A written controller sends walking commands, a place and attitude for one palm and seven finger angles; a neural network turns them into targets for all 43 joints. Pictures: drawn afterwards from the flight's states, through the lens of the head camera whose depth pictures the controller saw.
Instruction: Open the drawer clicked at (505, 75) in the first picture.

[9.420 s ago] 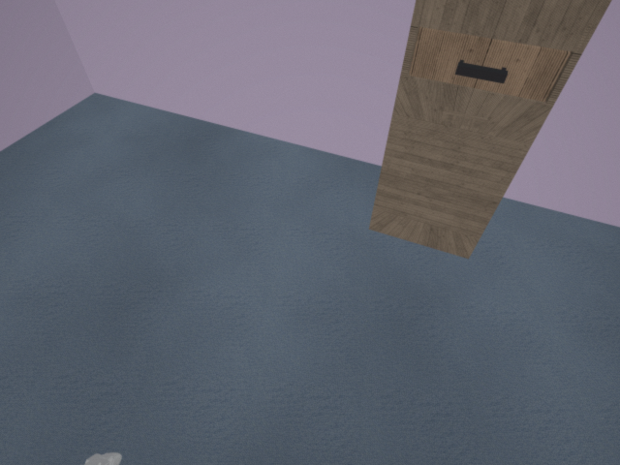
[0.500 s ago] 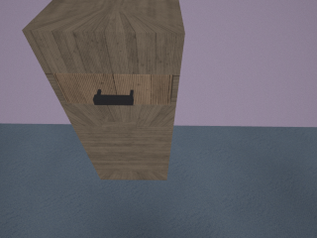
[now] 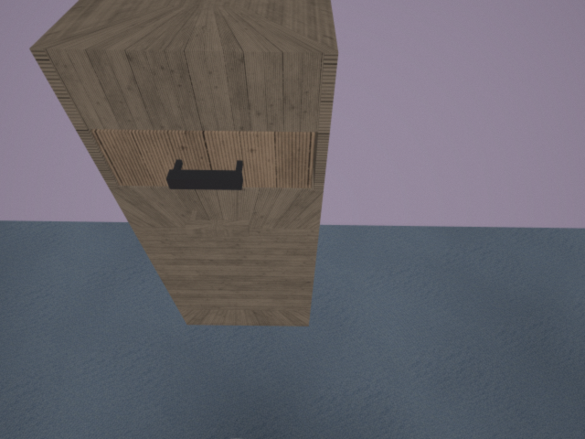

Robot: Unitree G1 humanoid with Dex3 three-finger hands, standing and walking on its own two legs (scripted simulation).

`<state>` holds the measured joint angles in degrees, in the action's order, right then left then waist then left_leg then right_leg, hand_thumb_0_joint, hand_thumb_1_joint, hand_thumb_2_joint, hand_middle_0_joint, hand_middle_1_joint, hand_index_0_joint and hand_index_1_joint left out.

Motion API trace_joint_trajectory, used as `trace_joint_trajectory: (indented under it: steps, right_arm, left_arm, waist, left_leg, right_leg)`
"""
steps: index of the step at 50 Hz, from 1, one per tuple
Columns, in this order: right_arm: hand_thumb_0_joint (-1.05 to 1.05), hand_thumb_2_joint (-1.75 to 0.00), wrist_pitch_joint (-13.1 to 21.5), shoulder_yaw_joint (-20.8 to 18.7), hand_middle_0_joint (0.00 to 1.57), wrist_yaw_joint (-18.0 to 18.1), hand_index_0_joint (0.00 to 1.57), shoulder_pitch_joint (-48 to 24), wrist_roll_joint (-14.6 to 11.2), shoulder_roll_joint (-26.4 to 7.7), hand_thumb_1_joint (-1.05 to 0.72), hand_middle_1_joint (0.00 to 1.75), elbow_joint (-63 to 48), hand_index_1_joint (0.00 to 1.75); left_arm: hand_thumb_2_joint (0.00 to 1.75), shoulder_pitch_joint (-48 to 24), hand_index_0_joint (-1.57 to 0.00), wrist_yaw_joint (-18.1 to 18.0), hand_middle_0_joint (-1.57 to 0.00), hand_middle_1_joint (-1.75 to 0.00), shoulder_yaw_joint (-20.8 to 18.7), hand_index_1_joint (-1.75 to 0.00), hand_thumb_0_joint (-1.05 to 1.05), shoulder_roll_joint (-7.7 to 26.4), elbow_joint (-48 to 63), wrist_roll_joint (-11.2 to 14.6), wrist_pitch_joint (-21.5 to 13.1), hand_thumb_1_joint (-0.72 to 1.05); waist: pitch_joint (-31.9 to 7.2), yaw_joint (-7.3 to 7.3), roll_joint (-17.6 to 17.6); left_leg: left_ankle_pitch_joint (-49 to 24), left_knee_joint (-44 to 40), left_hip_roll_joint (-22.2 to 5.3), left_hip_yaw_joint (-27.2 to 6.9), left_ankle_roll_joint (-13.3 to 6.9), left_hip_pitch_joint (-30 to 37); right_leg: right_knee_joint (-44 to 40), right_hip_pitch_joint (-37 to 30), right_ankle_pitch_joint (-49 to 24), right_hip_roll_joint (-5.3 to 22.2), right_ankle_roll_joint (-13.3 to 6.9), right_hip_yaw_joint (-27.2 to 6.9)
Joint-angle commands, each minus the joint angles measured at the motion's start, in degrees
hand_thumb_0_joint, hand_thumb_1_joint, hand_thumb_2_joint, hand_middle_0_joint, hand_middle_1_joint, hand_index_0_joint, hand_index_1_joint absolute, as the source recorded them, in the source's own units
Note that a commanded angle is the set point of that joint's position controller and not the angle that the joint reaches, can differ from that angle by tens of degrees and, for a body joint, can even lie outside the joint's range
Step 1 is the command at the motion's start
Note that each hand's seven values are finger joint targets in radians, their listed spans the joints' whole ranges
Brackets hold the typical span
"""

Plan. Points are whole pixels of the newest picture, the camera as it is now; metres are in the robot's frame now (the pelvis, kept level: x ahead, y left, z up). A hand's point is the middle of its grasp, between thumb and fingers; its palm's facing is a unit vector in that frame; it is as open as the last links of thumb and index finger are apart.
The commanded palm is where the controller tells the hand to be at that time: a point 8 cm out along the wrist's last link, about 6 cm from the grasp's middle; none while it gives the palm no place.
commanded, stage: come to a stop and stand still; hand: left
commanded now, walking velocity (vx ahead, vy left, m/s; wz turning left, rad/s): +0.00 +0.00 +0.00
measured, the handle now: (207, 172) +0.54 +0.20 +0.02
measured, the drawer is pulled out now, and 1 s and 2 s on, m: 0.00 0.00 0.00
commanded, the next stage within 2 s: look again from close up in 0.52 s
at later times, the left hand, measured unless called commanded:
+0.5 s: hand out of the picture -0.03 +0.22 -0.16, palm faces +0.01 -0.98 -0.21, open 7.4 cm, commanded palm none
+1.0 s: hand out of the picture -0.04 +0.17 -0.17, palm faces +0.03 -0.99 -0.16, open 7.4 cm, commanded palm none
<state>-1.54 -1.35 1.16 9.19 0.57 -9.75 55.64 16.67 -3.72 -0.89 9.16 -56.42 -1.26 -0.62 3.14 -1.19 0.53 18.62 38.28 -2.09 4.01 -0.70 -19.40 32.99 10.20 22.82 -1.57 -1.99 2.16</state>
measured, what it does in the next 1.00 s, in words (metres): stands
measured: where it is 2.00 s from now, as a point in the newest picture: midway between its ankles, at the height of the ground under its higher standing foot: outside the picture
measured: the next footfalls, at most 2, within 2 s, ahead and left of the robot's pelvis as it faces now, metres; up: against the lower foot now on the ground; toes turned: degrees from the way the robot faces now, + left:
none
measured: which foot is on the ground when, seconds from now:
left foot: down 0.00-1.00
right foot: down 0.00-1.00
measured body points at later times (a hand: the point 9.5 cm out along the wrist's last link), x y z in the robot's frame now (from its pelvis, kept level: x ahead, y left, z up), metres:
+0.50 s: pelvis -0.04 +0.04 +0.01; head -0.04 +0.04 +0.46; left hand -0.03 +0.27 -0.15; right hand -0.04 -0.20 -0.15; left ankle +0.01 +0.11 -0.73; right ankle -0.06 -0.09 -0.73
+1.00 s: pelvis -0.02 +0.02 +0.01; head -0.01 +0.02 +0.46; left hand -0.04 +0.23 -0.15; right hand +0.00 -0.21 -0.15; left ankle +0.01 +0.11 -0.73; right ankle -0.05 -0.09 -0.73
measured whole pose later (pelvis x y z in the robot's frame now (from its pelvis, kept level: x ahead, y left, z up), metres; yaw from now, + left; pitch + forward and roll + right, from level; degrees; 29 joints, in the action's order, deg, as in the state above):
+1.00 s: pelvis -0.02 +0.02 +0.01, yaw +1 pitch +0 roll +0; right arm 0.9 0.8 1.3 14.5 0.4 -9.3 63.4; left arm 18.6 -1.9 1.4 7.8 -63.8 -0.7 -0.7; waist 1.2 -0.6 -0.9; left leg 11.3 26.4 1.4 2.7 -2.1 -14.9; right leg 27.3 9.0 18.1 -0.3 -0.9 0.9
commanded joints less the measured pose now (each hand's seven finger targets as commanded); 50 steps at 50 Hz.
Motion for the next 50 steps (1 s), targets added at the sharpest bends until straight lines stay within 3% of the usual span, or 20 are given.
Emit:
trace_joint_trajectory:
  steps: [1,2,3,4,5,6,7,8,9,11,12,14,18,20,24,42,45,50]
  right_arm:
    - [0.00,-0.90,1.4,-1.2,0.20,-0.6,0.20,3.6,0.0,-3.3,-0.90,0.30,-7.2,0.30]
    - [0.00,-0.90,1.6,-1.2,0.20,-0.5,0.20,6.2,0.0,-3.7,-0.90,0.30,-6.6,0.30]
    - [0.00,-0.90,1.8,-1.2,0.20,-0.4,0.20,8.5,0.2,-4.7,-0.90,0.30,-5.6,0.30]
    - [0.00,-0.90,2.2,-1.3,0.20,-0.4,0.20,9.9,0.6,-6.5,-0.90,0.30,-5.3,0.30]
    - [0.00,-0.90,2.1,-1.0,0.20,-0.1,0.20,8.7,0.8,-8.2,-0.90,0.30,-5.4,0.30]
    - [0.00,-0.90,2.0,-0.9,0.20,0.0,0.20,6.7,0.6,-8.7,-0.90,0.30,-5.7,0.30]
    - [0.00,-0.90,1.8,-0.8,0.20,0.1,0.20,4.4,0.6,-8.7,-0.90,0.30,-6.1,0.30]
    - [0.00,-0.90,1.7,-0.5,0.20,-0.1,0.20,2.6,0.6,-8.6,-0.90,0.30,-6.7,0.30]
    - [0.00,-0.90,1.7,-0.3,0.20,-0.2,0.20,1.9,0.7,-7.8,-0.90,0.30,-6.8,0.30]
    - [0.00,-0.90,1.5,-0.3,0.20,-0.6,0.20,3.2,0.6,-7.5,-0.90,0.30,-6.2,0.30]
    - [0.00,-0.90,1.4,-0.3,0.20,-0.6,0.20,4.6,0.7,-7.5,-0.90,0.30,-5.4,0.30]
    - [0.00,-0.90,1.5,-0.2,0.20,-0.7,0.20,6.8,0.9,-7.0,-0.90,0.30,-4.1,0.30]
    - [0.00,-0.90,2.0,0.1,0.20,-0.5,0.20,8.0,0.9,-8.3,-0.90,0.30,-2.5,0.30]
    - [0.00,-0.90,2.4,0.2,0.20,-0.4,0.20,7.8,0.7,-8.4,-0.90,0.30,-1.7,0.30]
    - [0.00,-0.90,2.7,0.4,0.20,-0.2,0.20,8.3,0.5,-7.8,-0.90,0.30,0.2,0.30]
    - [0.00,-0.90,3.4,1.0,0.20,0.4,0.20,9.2,-0.2,-5.1,-0.90,0.30,5.8,0.30]
    - [0.00,-0.90,3.4,1.1,0.20,0.4,0.20,8.8,-0.2,-4.9,-0.90,0.30,6.1,0.30]
    - [0.00,-0.90,3.7,1.3,0.20,0.6,0.20,8.4,-0.1,-5.1,-0.90,0.30,6.4,0.30]
  left_arm:
    - [0.90,3.5,-0.20,-0.2,-0.20,-0.30,-2.0,-0.30,0.00,10.6,6.4,-0.5,-2.1,0.90]
    - [0.90,2.0,-0.20,-0.2,-0.20,-0.30,-1.8,-0.30,0.00,10.8,7.2,-0.1,-1.9,0.90]
    - [0.90,1.2,-0.20,-0.1,-0.20,-0.30,-1.6,-0.30,0.00,10.3,7.7,0.3,-1.4,0.90]
    - [0.90,1.2,-0.20,0.0,-0.20,-0.30,-1.3,-0.30,0.00,9.0,8.4,0.4,-0.7,0.90]
    - [0.90,2.0,-0.20,0.0,-0.20,-0.30,-1.0,-0.30,0.00,7.7,8.1,0.7,0.0,0.90]
    - [0.90,2.1,-0.20,0.4,-0.20,-0.30,-0.7,-0.30,0.00,7.1,7.6,0.7,0.5,0.90]
    - [0.90,2.1,-0.20,0.7,-0.20,-0.30,-0.4,-0.30,0.00,7.3,6.9,0.6,0.9,0.90]
    - [0.90,3.2,-0.20,1.0,-0.20,-0.30,-0.3,-0.30,0.00,7.1,6.1,0.4,1.1,0.90]
    - [0.90,3.7,-0.20,1.2,-0.20,-0.30,-0.2,-0.30,0.00,7.4,5.6,0.1,0.8,0.90]
    - [0.90,1.7,-0.20,1.6,-0.20,-0.30,-0.1,-0.30,0.00,8.7,5.5,0.2,0.4,0.90]
    - [0.90,0.2,-0.20,1.6,-0.20,-0.30,-0.2,-0.30,0.00,9.3,5.9,0.2,0.5,0.90]
    - [0.90,-0.6,-0.20,1.6,-0.20,-0.30,-0.2,-0.30,0.00,9.3,6.0,0.2,0.4,0.90]
    - [0.90,1.6,-0.20,1.8,-0.20,-0.30,-0.2,-0.30,0.00,8.6,4.5,0.2,0.6,0.90]
    - [0.90,3.1,-0.20,1.9,-0.20,-0.30,0.0,-0.30,0.00,8.0,3.3,0.2,0.4,0.90]
    - [0.90,4.4,-0.20,2.0,-0.20,-0.30,0.4,-0.30,0.00,7.3,0.9,0.2,0.1,0.90]
    - [0.90,6.3,-0.20,1.5,-0.20,-0.30,1.3,-0.30,0.00,4.6,-5.7,0.4,-1.1,0.90]
    - [0.90,5.9,-0.20,1.5,-0.20,-0.30,1.3,-0.30,0.00,4.7,-5.8,0.4,-1.1,0.90]
    - [0.90,5.8,-0.20,1.4,-0.20,-0.30,1.1,-0.30,0.00,4.8,-5.6,0.4,-1.1,0.90]
  waist:
    - [-7.3,1.90,-6.6]
    - [-8.1,3.16,-6.6]
    - [-8.1,3.77,-4.4]
    - [-7.2,3.35,2.1]
    - [-4.6,1.87,8.1]
    - [-1.2,0.83,12.3]
    - [2.3,0.04,9.3]
    - [3.3,-1.05,5.7]
    - [2.5,-1.42,2.6]
    - [2.9,0.46,-1.5]
    - [3.5,1.39,-2.3]
    - [3.1,2.16,-2.1]
    - [1.0,1.31,0.8]
    - [-0.7,0.65,2.1]
    - [-0.4,0.53,2.5]
    - [0.3,1.45,-1.6]
    - [1.1,1.37,-1.6]
    - [-0.7,1.07,-1.1]
  left_leg:
    - [2.9,1.5,1.8,-1.2,-1.5,-2.5]
    - [-2.6,-3.5,2.3,-1.0,-1.6,2.3]
    - [-12.5,-6.7,0.7,-2.5,-2.2,7.9]
    - [-23.7,-7.7,-4.0,-8.0,-4.4,10.0]
    - [-28.2,-10.6,-8.3,-13.9,-7.8,7.7]
    - [-26.1,-14.6,-10.2,-17.2,-9.8,3.7]
    - [-16.1,-17.0,-10.0,-17.9,-10.0,-1.5]
    - [-5.6,-17.9,-8.8,-17.4,-9.0,-5.6]
    - [-0.9,-17.2,-6.3,-15.5,-7.3,-5.8]
    - [8.7,-16.6,-2.6,-11.4,-4.1,-3.8]
    - [8.6,-15.9,-1.6,-10.6,-3.4,-2.2]
    - [7.5,-16.8,-2.1,-10.6,-3.4,0.2]
    - [12.5,-22.2,-4.3,-14.3,-4.1,-1.6]
    - [12.1,-23.5,-5.1,-15.3,-4.6,-1.2]
    - [10.1,-23.9,-4.8,-14.9,-4.4,-0.6]
    - [-6.6,-17.9,-3.2,-9.2,-2.9,6.4]
    - [-8.4,-17.3,-3.2,-8.9,-2.8,6.3]
    - [-13.2,-16.2,-3.4,-8.3,-2.8,7.4]
  right_leg:
    - [-1.2,-7.1,-59.1,14.2,-6.4,-10.8]
    - [0.8,-5.0,-54.9,12.7,-5.6,-8.7]
    - [2.5,-0.6,-44.9,10.6,-4.0,-7.1]
    - [5.2,3.4,-30.4,6.8,-2.0,-4.0]
    - [6.1,5.8,-12.1,2.9,-0.1,-1.2]
    - [7.2,6.3,3.7,1.1,0.5,-0.2]
    - [5.9,5.7,6.6,1.5,0.3,-1.0]
    - [2.2,3.2,3.2,2.1,-0.1,-2.0]
    - [-2.2,2.1,-0.2,2.8,-0.5,-3.3]
    - [-8.4,5.6,5.5,5.2,-1.5,-7.3]
    - [-9.8,8.5,8.3,5.7,-1.9,-8.5]
    - [-10.6,10.3,8.8,5.6,-1.7,-7.9]
    - [-7.8,6.2,5.0,3.8,-0.8,-5.0]
    - [-6.9,3.8,1.5,3.5,-0.6,-4.0]
    - [-8.1,3.1,-0.8,4.3,-0.8,-4.5]
    - [-12.0,5.2,-6.9,6.7,-0.4,-7.0]
    - [-11.9,5.1,-7.9,6.6,-0.4,-7.0]
    - [-11.2,3.0,-12.0,6.8,-0.3,-6.6]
